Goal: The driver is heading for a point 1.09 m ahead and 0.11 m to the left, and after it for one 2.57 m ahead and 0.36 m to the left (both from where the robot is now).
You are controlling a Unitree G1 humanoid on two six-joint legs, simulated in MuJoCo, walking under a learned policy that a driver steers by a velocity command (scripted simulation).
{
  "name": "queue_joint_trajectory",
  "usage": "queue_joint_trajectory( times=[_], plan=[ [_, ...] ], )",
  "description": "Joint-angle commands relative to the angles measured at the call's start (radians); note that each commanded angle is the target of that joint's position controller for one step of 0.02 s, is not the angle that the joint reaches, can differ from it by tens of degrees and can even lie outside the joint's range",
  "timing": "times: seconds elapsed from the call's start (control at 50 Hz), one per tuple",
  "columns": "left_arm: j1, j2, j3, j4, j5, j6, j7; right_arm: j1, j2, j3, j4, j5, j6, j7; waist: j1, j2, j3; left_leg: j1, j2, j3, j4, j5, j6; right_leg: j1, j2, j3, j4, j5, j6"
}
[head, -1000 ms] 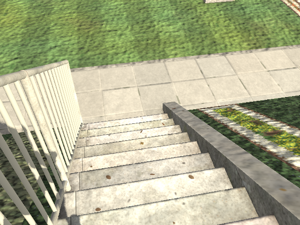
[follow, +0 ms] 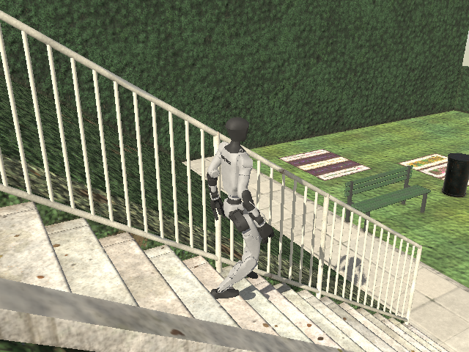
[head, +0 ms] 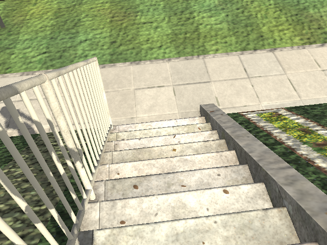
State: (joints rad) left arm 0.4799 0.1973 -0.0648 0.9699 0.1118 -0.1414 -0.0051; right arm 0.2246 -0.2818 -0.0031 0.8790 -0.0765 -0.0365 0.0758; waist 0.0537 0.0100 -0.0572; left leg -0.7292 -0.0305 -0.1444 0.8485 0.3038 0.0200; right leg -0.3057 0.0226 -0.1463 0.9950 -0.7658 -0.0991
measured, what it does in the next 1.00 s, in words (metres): goes down: left foot 0.18 m lower, then right foot 0.18 m lower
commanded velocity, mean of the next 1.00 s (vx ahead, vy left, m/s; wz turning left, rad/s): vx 0.49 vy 0.00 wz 0.14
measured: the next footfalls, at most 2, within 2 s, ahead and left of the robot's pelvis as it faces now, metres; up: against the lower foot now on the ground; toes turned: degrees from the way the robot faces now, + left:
left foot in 0.22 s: +0.10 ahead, +0.11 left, -0.18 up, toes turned +10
right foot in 0.56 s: +0.44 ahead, -0.04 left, -0.37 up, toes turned +15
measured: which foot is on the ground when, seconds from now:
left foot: up 0.00-0.20, down 0.22-0.56, up 0.58-1.00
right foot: down 0.00-0.20, up 0.22-0.54, down 0.56-1.00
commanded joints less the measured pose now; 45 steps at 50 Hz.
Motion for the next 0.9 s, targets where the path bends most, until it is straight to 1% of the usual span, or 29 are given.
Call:
queue_joint_trajectory(
  times=[0.02, 0.06, 0.1, 0.14, 0.2, 0.22, 0.24, 0.26, 0.28, 0.3, 0.32, 0.34, 0.38, 0.44, 0.48, 0.52, 0.56, 0.58, 0.6, 0.62, 0.64, 0.66, 0.7, 0.72, 0.74, 0.76, 0.8, 0.84, 0.9],
  plan=[
    [0.152, 0.045, -0.007, 0.035, 0.013, 0.010, -0.030, -0.198, -0.026, 0.003, -0.102, -0.031, -0.044, 0.004, -0.011, -0.116, 0.095, 0.012, 0.011, 0.126, 0.009, 0.063, 0.029, -0.048, -0.200, 0.262, -0.245, 0.584, -0.050],
    [0.011, 0.067, -0.004, -0.017, 0.000, -0.007, -0.030, -0.038, -0.065, -0.008, -0.055, -0.049, -0.048, 0.011, -0.117, -0.045, 0.098, 0.390, -0.026, 0.232, 0.151, -0.021, 0.000, -0.350, -0.160, 0.139, -0.156, 0.538, 0.024],
    [0.031, 0.161, 0.019, -0.001, -0.047, 0.004, -0.007, -0.138, -0.091, -0.020, -0.082, -0.020, -0.045, 0.010, -0.071, -0.075, 0.158, 0.343, -0.022, 0.238, -0.056, -0.312, -0.019, -0.192, -0.209, 0.163, -0.117, 0.641, 0.050],
    [-0.006, 0.282, 0.063, 0.012, -0.040, 0.038, -0.008, -0.071, -0.074, -0.012, -0.048, -0.014, -0.019, 0.019, -0.055, -0.042, 0.165, 0.315, 0.032, 0.179, -0.394, -0.407, 0.016, 0.060, -0.261, 0.237, 0.061, 0.766, 0.014],
    [0.083, 0.215, 0.082, 0.056, 0.000, 0.074, -0.038, 0.280, -0.124, -0.055, 0.156, -0.039, -0.044, -0.014, -0.112, 0.080, 0.101, 0.701, 0.002, 0.249, -0.735, -0.090, 0.074, 0.081, -0.154, 0.181, 0.535, 0.816, 0.025],
    [0.081, 0.115, 0.058, 0.074, 0.040, 0.069, -0.068, 0.532, -0.128, -0.074, 0.238, -0.078, -0.047, -0.014, -0.192, 0.163, -0.024, 1.162, 0.138, 0.055, -0.508, 0.108, 0.261, -0.346, -0.091, 0.167, 1.016, 0.221, 0.093],
    [-0.069, 0.076, 0.060, -0.063, 0.001, 0.049, -0.082, 0.629, -0.185, -0.093, 0.247, -0.080, -0.055, -0.033, -0.230, 0.177, -0.150, 1.463, 0.216, -0.062, -0.252, 0.533, 0.360, -0.725, 0.008, 0.132, 1.195, -0.033, 0.129],
    [-0.280, 0.078, 0.056, -0.214, -0.033, 0.024, -0.086, 0.613, -0.221, -0.104, 0.232, -0.062, -0.081, -0.049, -0.269, 0.044, -0.128, 1.571, 0.267, -0.149, -0.226, 0.450, 0.361, -0.915, -0.004, 0.196, 0.998, 0.017, 0.166],
    [-0.414, 0.132, 0.066, -0.314, -0.050, 0.003, -0.102, 0.431, -0.205, -0.104, 0.171, 0.004, -0.092, -0.041, -0.248, -0.015, 0.010, 1.465, 0.365, -0.319, -0.251, 0.093, 0.411, -1.164, -0.012, 0.255, 0.885, 0.011, 0.198],
    [-0.369, 0.122, 0.074, -0.301, -0.052, 0.002, -0.086, 0.321, -0.077, -0.062, 0.171, -0.002, -0.085, -0.031, -0.161, -0.024, 0.090, 1.209, 0.371, -0.374, -0.304, -0.175, 0.389, -1.149, -0.086, 0.298, 0.762, 0.080, 0.132],
    [-0.302, 0.119, 0.067, -0.247, -0.019, 0.015, -0.065, 0.173, 0.089, 0.004, 0.115, -0.020, -0.087, -0.027, -0.081, -0.169, 0.191, 0.851, 0.330, -0.239, -0.300, -0.282, 0.291, -0.997, -0.189, 0.361, 0.404, 0.328, 0.088],
    [-0.226, 0.167, 0.083, -0.179, -0.020, 0.035, -0.050, -0.022, 0.104, 0.019, 0.012, 0.015, -0.080, -0.017, -0.007, -0.157, 0.223, 0.353, 0.235, -0.109, -0.363, -0.284, 0.275, -0.587, -0.188, 0.295, 0.020, 0.620, 0.068],
    [-0.093, 0.023, 0.042, -0.163, 0.016, 0.064, -0.079, -0.001, -0.013, -0.004, 0.001, -0.011, -0.098, -0.024, 0.095, 0.125, 0.125, -0.279, 0.032, 0.006, -0.282, -0.373, 0.245, 0.163, -0.085, 0.076, 0.252, 0.910, 0.069],
    [-0.270, 0.104, 0.026, -0.212, -0.020, 0.069, -0.066, 0.197, 0.001, 0.004, 0.022, -0.004, -0.141, -0.088, -0.094, -0.092, 0.160, -0.011, -0.035, 0.009, -0.025, -0.838, 0.136, -0.024, -0.137, 0.200, -0.391, 1.377, 0.095],
    [-0.259, 0.105, 0.044, -0.219, -0.011, 0.079, -0.071, 0.220, -0.066, 0.008, 0.025, -0.017, -0.113, -0.057, -0.040, 0.019, 0.157, -0.080, 0.009, -0.098, 0.054, -0.785, 0.158, 0.173, -0.118, 0.116, -0.377, 1.277, 0.090],
    [-0.236, 0.165, 0.070, -0.185, 0.003, 0.095, -0.087, 0.270, -0.072, 0.015, 0.020, 0.019, -0.087, -0.028, -0.031, -0.018, 0.200, 0.124, 0.052, -0.201, 0.176, -0.648, 0.171, 0.139, -0.099, 0.079, -0.602, 1.135, 0.064],
    [0.115, 0.321, 0.156, -0.056, -0.016, 0.073, -0.072, 0.271, -0.108, 0.008, 0.026, -0.041, -0.061, 0.040, 0.104, -0.073, 0.053, 0.209, 0.018, -0.174, 0.621, -0.309, 0.107, 0.465, -0.120, 0.101, -0.601, 1.155, -0.055],
    [0.181, 0.237, 0.134, -0.036, -0.117, 0.072, -0.043, 0.402, -0.043, -0.055, 0.047, 0.135, -0.013, -0.065, 0.001, -0.201, -0.130, -0.012, -0.150, 0.077, 1.207, -1.196, 0.107, 0.654, -0.306, 0.285, -0.369, 1.678, -0.076],
    [0.300, 0.363, 0.152, -0.018, -0.022, 0.079, -0.102, 0.550, 0.062, 0.031, 0.029, -0.013, -0.036, 0.027, 0.004, -0.342, -0.369, -0.311, -0.129, 0.028, 1.462, -1.162, 0.016, 1.029, -0.393, 0.483, -0.256, 1.575, -0.368],
    [0.281, 0.327, 0.158, -0.027, 0.010, 0.089, -0.115, 0.338, -0.013, 0.002, -0.056, 0.010, -0.041, 0.034, 0.103, -0.165, -0.167, -0.601, -0.120, 0.040, 1.470, -1.059, -0.012, 0.937, -0.430, 0.652, -0.387, 1.396, -0.388],
    [0.173, 0.342, 0.164, -0.011, -0.014, 0.085, -0.116, 0.130, -0.037, 0.008, -0.160, 0.031, -0.044, 0.010, 0.102, -0.127, -0.002, -0.833, -0.005, 0.040, 1.357, -0.957, -0.025, 0.765, -0.529, 0.835, -0.518, 0.690, -0.364],
    [0.145, 0.194, 0.114, 0.022, -0.004, 0.076, -0.110, 0.067, -0.021, 0.019, -0.140, 0.037, -0.039, -0.013, 0.059, 0.047, 0.179, -0.795, 0.064, 0.012, 1.222, -0.770, 0.025, 0.415, -0.440, 0.758, -0.593, 0.425, -0.271],
    [0.001, 0.058, 0.055, 0.041, 0.021, 0.056, -0.089, 0.191, 0.068, 0.052, -0.108, 0.013, -0.016, -0.024, -0.126, -0.012, 0.271, -0.465, 0.160, -0.005, 1.012, -0.634, 0.063, -0.160, -0.395, 0.721, -0.700, 0.288, -0.270],
    [-0.051, -0.004, 0.046, 0.051, 0.011, 0.016, -0.053, 0.240, 0.115, 0.072, -0.085, -0.026, -0.003, -0.020, -0.120, -0.040, 0.235, -0.457, 0.185, -0.004, 0.793, -0.337, 0.071, -0.224, -0.234, 0.598, -0.643, 0.245, -0.196],
    [-0.140, -0.001, 0.044, -0.001, -0.022, -0.015, -0.030, 0.188, 0.077, 0.064, -0.085, -0.022, -0.006, -0.001, -0.082, -0.001, 0.217, -0.262, 0.157, 0.076, 0.484, -0.126, 0.050, -0.437, -0.159, 0.439, -0.671, 0.238, -0.205],
    [-0.069, 0.028, 0.040, 0.044, -0.011, -0.030, -0.019, 0.088, 0.071, 0.060, -0.098, -0.012, 0.006, 0.023, -0.037, -0.062, 0.165, -0.091, 0.153, 0.139, 0.466, -0.051, 0.019, -0.548, -0.112, 0.384, -0.653, 0.205, -0.213],
    [-0.052, 0.124, 0.049, 0.057, -0.021, -0.045, -0.005, 0.088, 0.048, 0.065, -0.075, -0.027, -0.013, 0.054, -0.079, -0.063, 0.084, 0.014, 0.130, 0.141, 0.542, 0.004, -0.006, -0.550, -0.074, 0.373, -0.527, 0.326, -0.190],
    [0.079, 0.114, 0.036, 0.100, -0.021, -0.065, 0.024, -0.074, -0.047, 0.039, -0.108, -0.064, -0.028, 0.039, 0.014, -0.044, 0.074, -0.293, 0.133, 0.030, 0.333, 0.081, -0.024, -0.137, -0.129, 0.506, -0.367, 0.408, -0.207],
    [0.268, -0.004, 0.006, 0.134, -0.017, -0.035, 0.036, -0.163, 0.018, 0.068, -0.110, -0.061, -0.022, 0.014, 0.099, -0.013, 0.115, -0.367, 0.118, 0.038, -0.050, 0.203, -0.026, 0.025, -0.106, 0.587, -0.215, 0.316, -0.224]
  ],
)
